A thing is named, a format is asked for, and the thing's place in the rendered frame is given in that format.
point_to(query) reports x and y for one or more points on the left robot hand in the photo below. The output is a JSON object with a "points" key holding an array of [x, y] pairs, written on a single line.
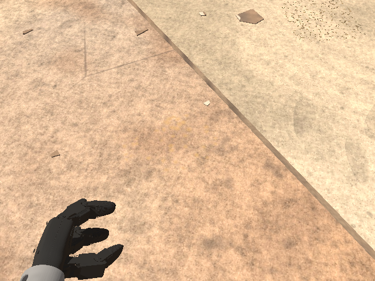
{"points": [[63, 236]]}

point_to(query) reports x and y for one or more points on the left robot forearm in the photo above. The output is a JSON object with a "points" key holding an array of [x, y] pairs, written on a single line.
{"points": [[42, 273]]}

